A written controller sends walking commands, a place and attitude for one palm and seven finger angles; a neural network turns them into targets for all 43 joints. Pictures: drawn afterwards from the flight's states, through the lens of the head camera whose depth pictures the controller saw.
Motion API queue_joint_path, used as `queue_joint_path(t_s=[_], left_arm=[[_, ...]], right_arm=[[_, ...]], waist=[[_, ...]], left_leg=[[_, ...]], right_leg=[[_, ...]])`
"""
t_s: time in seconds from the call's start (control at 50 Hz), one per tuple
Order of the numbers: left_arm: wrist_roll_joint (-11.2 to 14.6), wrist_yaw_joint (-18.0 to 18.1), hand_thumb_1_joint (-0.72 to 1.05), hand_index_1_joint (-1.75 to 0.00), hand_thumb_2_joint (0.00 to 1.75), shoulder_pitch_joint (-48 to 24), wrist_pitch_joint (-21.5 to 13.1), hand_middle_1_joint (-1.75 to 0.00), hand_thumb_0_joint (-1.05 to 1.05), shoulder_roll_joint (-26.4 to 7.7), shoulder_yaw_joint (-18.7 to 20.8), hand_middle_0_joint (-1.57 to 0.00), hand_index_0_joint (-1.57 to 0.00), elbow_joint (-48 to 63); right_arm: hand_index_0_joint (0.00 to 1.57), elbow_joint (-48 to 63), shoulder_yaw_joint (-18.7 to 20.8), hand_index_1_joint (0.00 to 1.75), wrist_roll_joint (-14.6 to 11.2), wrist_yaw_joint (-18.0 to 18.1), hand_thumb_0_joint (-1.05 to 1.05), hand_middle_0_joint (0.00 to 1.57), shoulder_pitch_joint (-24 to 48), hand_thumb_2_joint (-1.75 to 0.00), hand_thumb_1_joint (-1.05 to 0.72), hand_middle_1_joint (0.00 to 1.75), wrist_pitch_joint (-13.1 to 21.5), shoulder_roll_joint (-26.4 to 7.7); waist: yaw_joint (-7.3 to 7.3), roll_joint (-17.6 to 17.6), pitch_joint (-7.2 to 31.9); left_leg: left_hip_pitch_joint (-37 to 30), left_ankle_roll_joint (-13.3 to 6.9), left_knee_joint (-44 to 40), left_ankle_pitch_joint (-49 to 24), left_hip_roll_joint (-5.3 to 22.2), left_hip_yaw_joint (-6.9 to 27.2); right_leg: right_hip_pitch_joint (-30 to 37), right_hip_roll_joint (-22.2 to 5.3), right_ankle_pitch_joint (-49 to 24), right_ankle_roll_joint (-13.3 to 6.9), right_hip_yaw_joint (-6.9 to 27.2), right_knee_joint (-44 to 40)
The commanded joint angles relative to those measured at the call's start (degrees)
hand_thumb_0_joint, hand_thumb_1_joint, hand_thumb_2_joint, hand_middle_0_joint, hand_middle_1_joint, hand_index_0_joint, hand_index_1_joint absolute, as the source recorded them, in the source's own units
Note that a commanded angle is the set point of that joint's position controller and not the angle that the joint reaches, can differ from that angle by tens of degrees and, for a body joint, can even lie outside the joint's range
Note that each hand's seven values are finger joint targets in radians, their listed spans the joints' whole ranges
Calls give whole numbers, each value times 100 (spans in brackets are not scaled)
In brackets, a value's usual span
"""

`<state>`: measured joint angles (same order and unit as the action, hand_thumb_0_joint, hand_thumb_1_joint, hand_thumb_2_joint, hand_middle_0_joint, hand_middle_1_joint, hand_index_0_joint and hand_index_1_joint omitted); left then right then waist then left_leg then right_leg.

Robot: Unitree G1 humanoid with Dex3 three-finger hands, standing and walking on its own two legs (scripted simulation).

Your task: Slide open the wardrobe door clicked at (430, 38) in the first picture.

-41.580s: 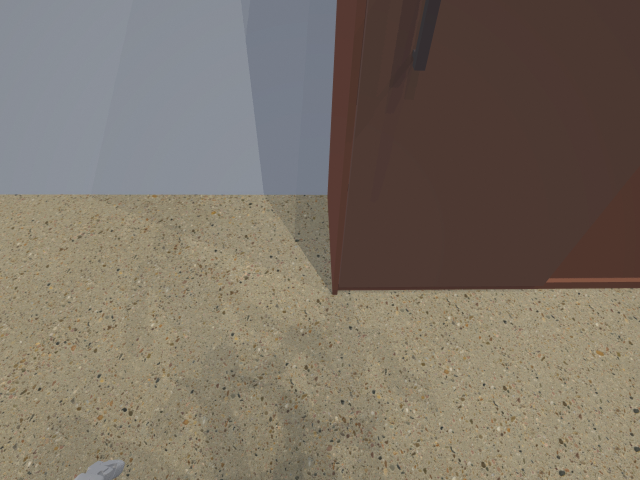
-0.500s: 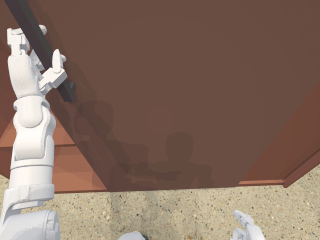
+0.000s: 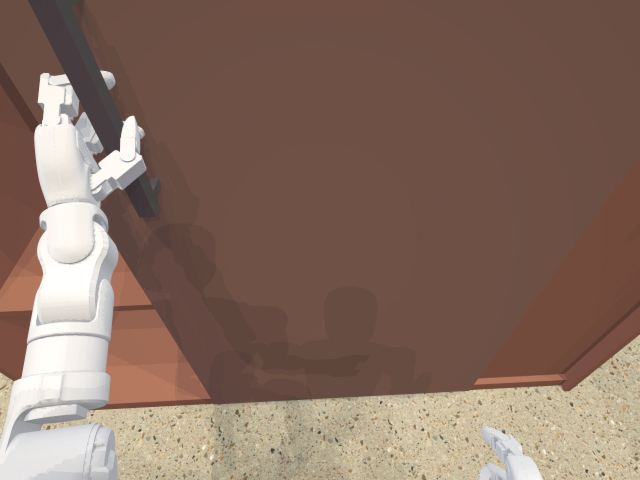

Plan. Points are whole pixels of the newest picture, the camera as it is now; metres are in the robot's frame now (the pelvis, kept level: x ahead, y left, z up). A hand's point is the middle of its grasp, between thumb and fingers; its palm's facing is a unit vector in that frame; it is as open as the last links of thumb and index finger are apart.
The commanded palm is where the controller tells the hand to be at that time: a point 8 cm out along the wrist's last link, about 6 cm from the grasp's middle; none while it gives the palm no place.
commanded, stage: loosen the grip on the handle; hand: left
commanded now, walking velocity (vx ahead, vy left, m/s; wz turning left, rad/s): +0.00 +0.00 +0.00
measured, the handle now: (115, 117) +0.42 +0.26 +0.25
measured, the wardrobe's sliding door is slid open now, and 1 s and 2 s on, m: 0.43 0.43 0.43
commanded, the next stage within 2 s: slip the hand off the handle in 0.58 s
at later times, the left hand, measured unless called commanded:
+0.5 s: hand (110, 153) +0.37 +0.25 +0.24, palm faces +0.38 -0.91 -0.12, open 14.3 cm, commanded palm +0.34 +0.29 +0.22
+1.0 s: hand (97, 143) +0.38 +0.27 +0.25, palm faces +0.35 -0.93 -0.10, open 14.7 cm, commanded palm +0.34 +0.33 +0.23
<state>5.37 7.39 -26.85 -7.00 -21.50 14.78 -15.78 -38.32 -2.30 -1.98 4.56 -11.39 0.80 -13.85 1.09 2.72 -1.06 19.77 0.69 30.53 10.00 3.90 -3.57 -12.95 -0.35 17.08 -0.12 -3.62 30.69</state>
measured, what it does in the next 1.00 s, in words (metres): stands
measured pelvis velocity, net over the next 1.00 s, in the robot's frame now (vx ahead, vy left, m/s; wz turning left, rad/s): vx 0.01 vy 0.00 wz -0.06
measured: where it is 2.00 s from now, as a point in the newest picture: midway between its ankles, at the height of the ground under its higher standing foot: outside the picture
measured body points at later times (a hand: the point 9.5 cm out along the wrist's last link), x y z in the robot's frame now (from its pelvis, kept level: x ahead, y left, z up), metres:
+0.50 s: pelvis -0.04 +0.00 -0.01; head -0.05 +0.01 +0.44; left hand +0.35 +0.30 +0.25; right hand +0.05 -0.27 -0.10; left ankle +0.07 +0.12 -0.73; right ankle -0.01 -0.11 -0.73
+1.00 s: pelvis +0.01 +0.00 +0.00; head +0.00 +0.00 +0.45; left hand +0.36 +0.31 +0.25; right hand +0.16 -0.24 -0.09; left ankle +0.07 +0.12 -0.73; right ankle -0.01 -0.11 -0.73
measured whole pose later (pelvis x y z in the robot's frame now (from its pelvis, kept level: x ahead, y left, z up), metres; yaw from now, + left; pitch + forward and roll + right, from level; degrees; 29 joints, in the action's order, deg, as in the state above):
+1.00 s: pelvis +0.01 +0.00 +0.00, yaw -4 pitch +1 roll -1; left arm 8.2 -1.0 -25.1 -4.7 -27.0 22.8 -15.8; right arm -39.2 -3.4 -1.2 6.5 -12.4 8.4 -13.6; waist 1.6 0.6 3.3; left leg 21.9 0.3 33.5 13.0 1.0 0.8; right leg -16.1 1.0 18.4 -0.5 -0.4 33.1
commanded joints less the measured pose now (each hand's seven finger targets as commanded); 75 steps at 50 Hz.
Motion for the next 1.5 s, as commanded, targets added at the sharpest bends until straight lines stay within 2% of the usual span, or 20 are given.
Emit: queue_joint_path(t_s=[0.0, 0.02, 0.04, 0.06, 0.12, 0.14, 0.22, 0.36, 0.38, 0.4, 0.42, 0.44, 0.62, 0.64, 0.66, 0.82, 1.08, 1.22, 1.3, 1.48], left_arm=[[-796, -337, 78, -140, 84, -6231, -24, -140, 0, -4235, 2798, -45, -45, 39], [-513, -657, 66, -140, 78, -4232, 209, -140, 0, -1200, 643, -45, -45, -806], [-116, -837, 54, -140, 73, -2700, 134, -140, 0, -863, 1167, -45, -45, -996], [239, -854, 42, -140, 67, -2407, -93, -140, 0, -1182, 1400, -45, -45, 113], [-232, -500, 5, -140, 49, -2775, -301, -140, 0, -644, 294, -45, -45, -66], [-454, -330, -7, -140, 43, -2875, -343, -140, 0, -1078, 470, -45, -45, -241], [-722, -158, -55, -137, 20, -3237, -555, -137, 0, -1402, 335, -42, -42, -285], [-483, -273, -55, -125, 20, -3691, -886, -125, 0, -1448, 175, -33, -33, -469], [-445, -216, -55, -123, 20, -3646, -946, -123, 0, -2432, 1049, -32, -32, 138], [-493, -180, -55, -122, 20, -3593, -918, -122, 0, -2479, 996, -30, -30, 85], [-399, -245, -55, -120, 20, -3669, -846, -120, 0, -1889, 542, -29, -29, -15], [-292, -261, -55, -118, 20, -3597, -802, -118, 0, -1873, 609, -28, -28, -421], [-262, -159, -55, -115, 20, -3296, -504, -115, 0, -1570, 356, -25, -25, -53], [-258, -145, -55, -115, 20, -3371, -455, -115, 0, -1666, 397, -25, -25, -69], [-213, -142, -55, -115, 20, -2872, -450, -115, 0, -2063, 927, -25, -25, 505], [43, -384, -55, -115, 20, -2204, -84, -115, 0, -2250, 1304, -25, -25, 321], [427, -747, -55, -115, 20, -855, 708, -115, 0, -2562, 2151, -25, -25, 1018], [414, -1090, -55, -115, 20, -921, 314, -115, 0, -3158, 2628, -25, -25, 1357], [527, -1530, -55, -115, 20, -814, -158, -115, 0, -2440, 1961, -25, -25, 2117], [1092, -1746, -55, -115, 20, 236, 114, -115, 0, -2695, 2667, -25, -25, 2345]], right_arm=[[20, 262, 1144, 30, 626, -138, 0, 20, -151, -90, -90, 30, 829, -1213], [20, 466, 794, 30, 150, -235, 0, 20, -153, -90, -90, 30, 1028, -734], [20, 336, 798, 30, 97, -235, 0, 20, -449, -90, -90, 30, 1060, -806], [20, 472, 738, 30, 85, -205, 0, 20, -183, -90, -90, 30, 1032, -910], [20, 505, 552, 30, 40, -277, 0, 20, 0, -90, -90, 30, 984, -795], [20, 494, 540, 30, 15, -266, 0, 20, -45, -90, -90, 30, 943, -827], [20, 633, 476, 30, -1, -195, 0, 20, 18, -90, -90, 30, 872, -828], [20, 593, 411, 30, 0, -24, 0, 20, 37, -90, -90, 30, 1023, -863], [20, 654, 449, 30, 30, -5, 0, 20, 74, -90, -90, 30, 1033, -909], [20, 616, 390, 30, 69, 31, 0, 20, 114, -90, -90, 30, 1012, -915], [20, 636, 345, 30, 43, 36, 0, 20, 154, -90, -90, 30, 1047, -828], [20, 531, 351, 30, 24, 74, 0, 20, 109, -90, -90, 30, 1088, -870], [20, 421, 298, 30, 87, 191, 0, 20, 103, -90, -90, 30, 1323, -867], [20, 384, 295, 30, 88, 214, 0, 20, 58, -90, -90, 30, 1326, -888], [20, 523, 341, 30, 113, 184, 0, 20, 135, -90, -90, 30, 1322, -861], [20, 561, 211, 30, 40, 294, 0, 20, 308, -90, -90, 30, 1179, -799], [20, 806, 292, 30, -5, 289, 0, 20, 223, -90, -90, 30, 687, -776], [20, 811, 358, 30, 15, 298, 0, 20, 125, -90, -90, 30, 571, -793], [20, 941, 353, 30, 12, 281, 0, 20, 223, -90, -90, 30, 716, -691], [20, 929, 315, 30, -14, 422, 0, 20, 450, -90, -90, 30, 951, -707]], waist=[[-55, 504, 2452], [-78, -251, 2873], [61, -587, 2964], [247, -450, 2951], [-176, -355, 1359], [-187, -337, 1217], [-203, 46, 1330], [-239, -7, 1271], [24, 298, 1763], [-6, 418, 1729], [-124, 262, 1570], [-191, -193, 1194], [-218, 90, 1227], [-259, -67, 1220], [45, 86, 1641], [54, -109, 1129], [242, -224, 1598], [196, 19, 1898], [120, 508, 2079], [348, 266, 1680]], left_leg=[[-348, -90, -681, -2237, -305, 116], [-1520, 34, -126, -2861, -296, -22], [-2019, -71, -4, -2964, -204, 69], [-2093, -80, -121, -2524, -217, 68], [-1235, -178, -310, -584, -223, 166], [-995, -196, -385, 91, -242, 218], [-790, -219, -520, 1111, -283, 278], [-554, -208, -383, 1713, -368, 447], [-635, -205, -399, 1642, -361, 424], [-602, -220, -412, 1595, -359, 429], [-509, -210, -424, 1772, -364, 467], [-362, -205, -381, 1924, -350, 485], [-364, -230, -313, 2042, -346, 618], [-344, -231, -277, 2036, -342, 616], [-422, -228, -314, 1833, -351, 595], [-321, -246, -289, 1275, -334, 445], [-719, -214, -16, -967, -405, 224], [-749, -269, 104, -1304, -448, 183], [-1222, -321, 225, -1494, -473, 200], [-1025, -287, 13, -853, -487, 345]], right_leg=[[1102, -245, -3913, -517, 333, -40], [275, -54, -3238, -350, 57, 73], [86, 82, -3201, -197, 1, -123], [292, 58, -2932, -126, 67, -296], [-757, 56, -1010, -60, 58, -533], [-924, 28, -396, -64, 110, -563], [-976, -18, 451, -123, 276, -589], [-1222, 35, 1074, -151, 379, -529], [-883, 19, 1111, -169, 458, -542], [-852, 28, 994, -175, 461, -498], [-946, 40, 1087, -144, 420, -512], [-1103, 57, 1347, -120, 419, -613], [-1220, 53, 1007, -100, 349, -425], [-1254, 51, 1059, -78, 351, -443], [-844, 24, 999, -112, 393, -437], [-801, 5, 770, -86, 424, -611], [-146, 46, -1790, -51, 255, -270], [42, 34, -2450, 1, 352, -122], [-132, 130, -2390, -59, 313, -93], [-143, 90, -1636, -55, 251, -261]])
